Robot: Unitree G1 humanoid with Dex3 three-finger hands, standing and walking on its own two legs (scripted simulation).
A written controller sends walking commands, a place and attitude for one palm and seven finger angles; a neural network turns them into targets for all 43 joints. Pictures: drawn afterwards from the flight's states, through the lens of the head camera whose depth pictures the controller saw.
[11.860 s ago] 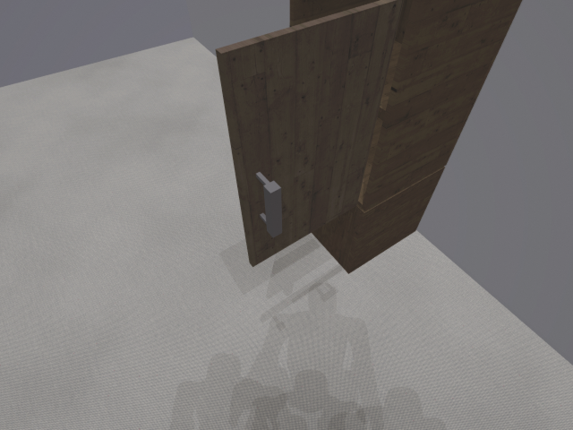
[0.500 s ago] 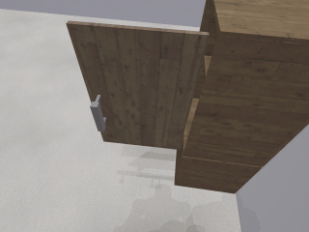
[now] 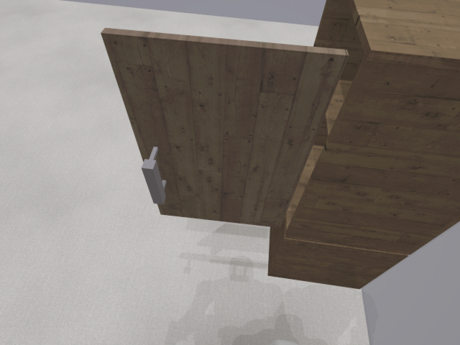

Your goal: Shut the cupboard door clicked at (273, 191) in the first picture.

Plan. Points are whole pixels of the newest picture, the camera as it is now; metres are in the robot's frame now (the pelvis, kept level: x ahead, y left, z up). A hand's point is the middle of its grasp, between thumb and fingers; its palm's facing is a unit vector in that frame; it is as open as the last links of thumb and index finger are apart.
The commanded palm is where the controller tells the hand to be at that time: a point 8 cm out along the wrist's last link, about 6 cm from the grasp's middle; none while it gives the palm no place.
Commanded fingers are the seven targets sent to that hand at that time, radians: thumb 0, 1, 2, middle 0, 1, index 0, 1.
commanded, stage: come to a stop and stand still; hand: left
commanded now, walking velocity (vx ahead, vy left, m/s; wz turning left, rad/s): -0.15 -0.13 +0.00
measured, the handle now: (157, 176) +0.49 +0.21 -0.09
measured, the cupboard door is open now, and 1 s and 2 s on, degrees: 92 92 92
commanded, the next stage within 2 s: look again from close up in 0.92 s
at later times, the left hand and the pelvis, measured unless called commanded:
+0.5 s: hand out of the picture +0.06 +0.19 -0.18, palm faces +0.05 -0.98 -0.20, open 7.3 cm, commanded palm none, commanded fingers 0.00 0.90 0.90 -0.20 -0.30 -0.20 -0.30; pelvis +0.01 +0.00 -0.01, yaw +1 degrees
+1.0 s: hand out of the picture -0.02 +0.24 -0.16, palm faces +0.05 -0.96 -0.27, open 7.4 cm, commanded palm none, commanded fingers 0.00 0.90 0.90 -0.20 -0.30 -0.20 -0.30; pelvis +0.01 +0.04 +0.00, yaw +1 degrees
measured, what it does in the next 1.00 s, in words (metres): steps on the spot: right foot, then left foot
